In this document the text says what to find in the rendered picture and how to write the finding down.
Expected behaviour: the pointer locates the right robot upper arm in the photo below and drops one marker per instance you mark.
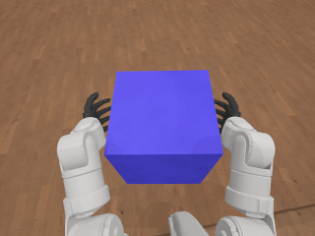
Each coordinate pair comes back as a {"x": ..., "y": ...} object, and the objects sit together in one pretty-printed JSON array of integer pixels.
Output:
[{"x": 242, "y": 226}]

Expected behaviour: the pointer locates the right robot thigh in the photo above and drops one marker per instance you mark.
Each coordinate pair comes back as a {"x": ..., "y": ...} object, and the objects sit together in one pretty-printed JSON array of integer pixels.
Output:
[{"x": 183, "y": 223}]

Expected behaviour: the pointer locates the left robot upper arm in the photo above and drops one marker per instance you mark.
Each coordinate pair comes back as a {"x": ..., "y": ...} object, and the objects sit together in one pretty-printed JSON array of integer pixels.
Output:
[{"x": 107, "y": 224}]

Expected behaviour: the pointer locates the carton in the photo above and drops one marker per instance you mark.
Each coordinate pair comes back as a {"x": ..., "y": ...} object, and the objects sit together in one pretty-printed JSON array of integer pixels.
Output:
[{"x": 163, "y": 127}]

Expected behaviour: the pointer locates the robot left hand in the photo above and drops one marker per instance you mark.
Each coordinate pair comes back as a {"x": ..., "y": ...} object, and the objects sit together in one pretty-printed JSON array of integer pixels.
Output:
[{"x": 91, "y": 109}]

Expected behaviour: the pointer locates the robot left forearm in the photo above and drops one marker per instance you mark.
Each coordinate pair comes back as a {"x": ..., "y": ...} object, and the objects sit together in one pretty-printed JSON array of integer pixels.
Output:
[{"x": 80, "y": 166}]

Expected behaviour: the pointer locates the robot right hand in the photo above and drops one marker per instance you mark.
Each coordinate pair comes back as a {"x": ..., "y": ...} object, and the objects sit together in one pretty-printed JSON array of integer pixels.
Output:
[{"x": 231, "y": 110}]

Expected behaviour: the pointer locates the robot right forearm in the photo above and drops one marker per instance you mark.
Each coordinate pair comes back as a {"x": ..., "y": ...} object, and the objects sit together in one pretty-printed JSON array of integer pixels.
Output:
[{"x": 251, "y": 164}]

